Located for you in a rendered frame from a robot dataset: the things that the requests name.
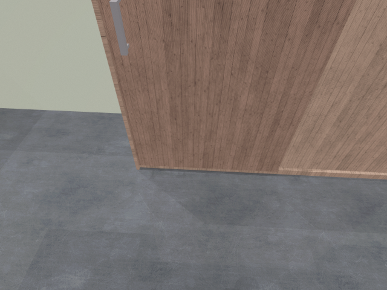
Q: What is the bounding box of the handle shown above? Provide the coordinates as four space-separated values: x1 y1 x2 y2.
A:
109 0 129 56

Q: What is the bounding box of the wardrobe door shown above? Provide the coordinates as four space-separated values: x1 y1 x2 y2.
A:
279 0 387 172
97 0 356 172

